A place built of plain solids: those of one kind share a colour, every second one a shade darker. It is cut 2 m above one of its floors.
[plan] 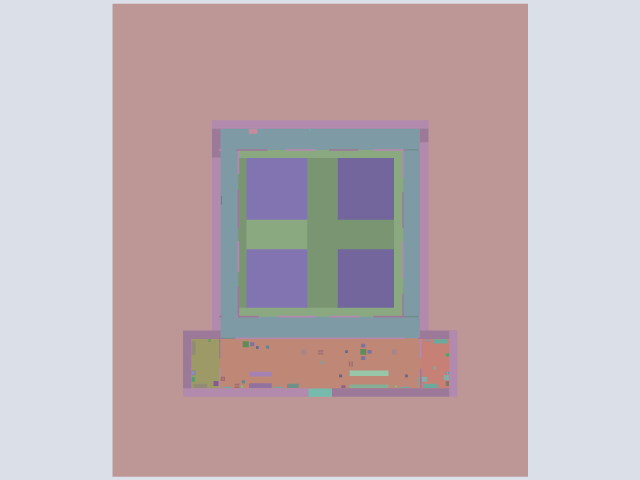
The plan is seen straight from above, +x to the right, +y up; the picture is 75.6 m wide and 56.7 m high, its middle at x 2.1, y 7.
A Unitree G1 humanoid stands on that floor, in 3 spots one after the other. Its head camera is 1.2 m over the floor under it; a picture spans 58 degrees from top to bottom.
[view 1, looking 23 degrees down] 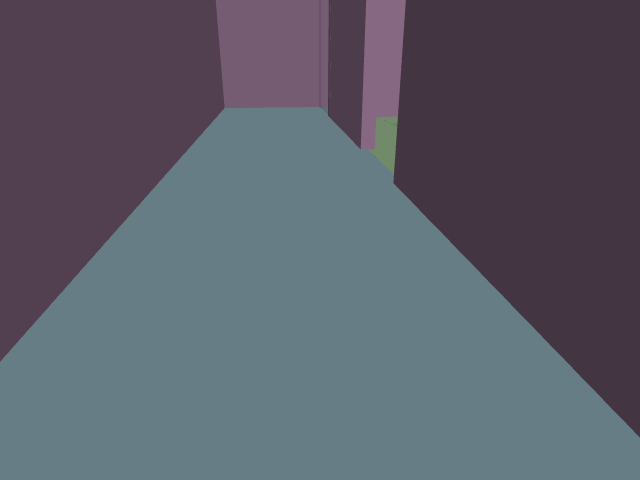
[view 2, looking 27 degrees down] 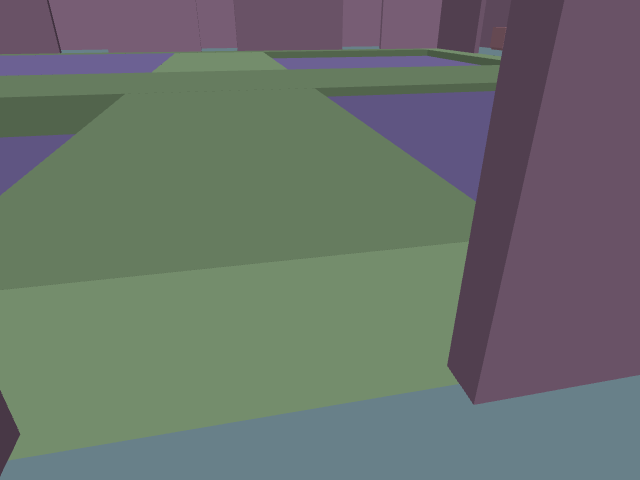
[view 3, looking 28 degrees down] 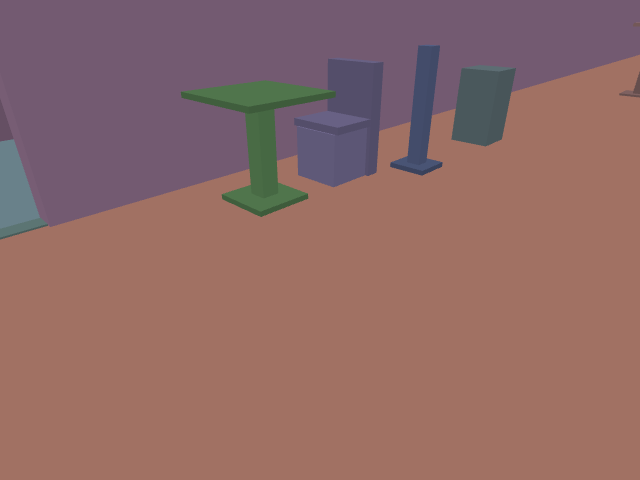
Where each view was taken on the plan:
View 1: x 2.40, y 18.95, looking -6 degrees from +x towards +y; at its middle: floor_corr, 3.07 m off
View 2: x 12.96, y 7.64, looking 168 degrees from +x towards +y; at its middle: floor_gang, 2.65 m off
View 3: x -8.47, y -7.61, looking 44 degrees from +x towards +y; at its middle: floor_foyer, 2.56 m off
